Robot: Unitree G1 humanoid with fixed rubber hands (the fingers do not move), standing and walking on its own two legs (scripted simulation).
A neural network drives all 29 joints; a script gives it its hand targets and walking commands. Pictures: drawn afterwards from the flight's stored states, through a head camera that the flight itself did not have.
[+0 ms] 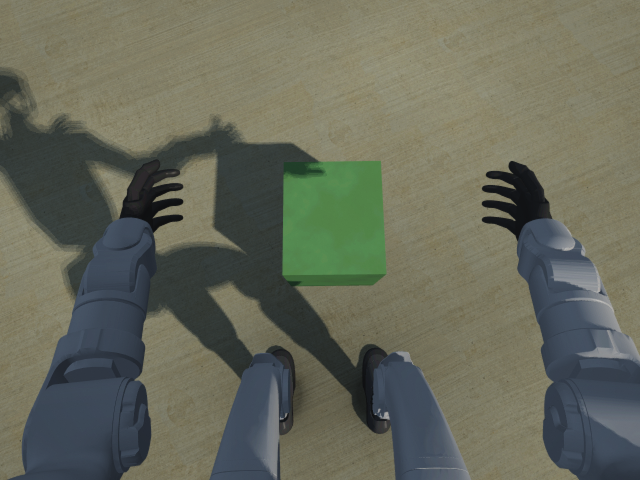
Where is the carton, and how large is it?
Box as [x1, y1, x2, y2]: [282, 161, 386, 285]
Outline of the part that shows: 380,161 284,162 282,274 291,285 373,284 386,273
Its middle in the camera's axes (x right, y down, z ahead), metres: +0.04 -0.02 +0.97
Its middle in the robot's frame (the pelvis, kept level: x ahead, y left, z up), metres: +0.53 -0.01 -0.56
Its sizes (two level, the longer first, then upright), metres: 0.263 0.225 0.239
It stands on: the floor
